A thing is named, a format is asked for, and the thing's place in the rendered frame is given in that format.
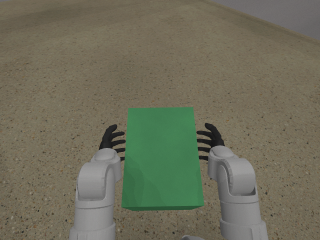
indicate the robot right forearm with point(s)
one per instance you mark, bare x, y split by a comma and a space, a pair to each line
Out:
238, 195

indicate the robot left forearm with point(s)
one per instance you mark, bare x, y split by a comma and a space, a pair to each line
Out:
95, 197

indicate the right robot hand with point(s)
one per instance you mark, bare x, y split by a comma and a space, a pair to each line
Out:
214, 135

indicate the left robot hand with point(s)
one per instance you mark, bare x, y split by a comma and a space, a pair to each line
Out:
107, 140

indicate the carton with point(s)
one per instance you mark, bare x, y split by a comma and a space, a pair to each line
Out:
161, 164

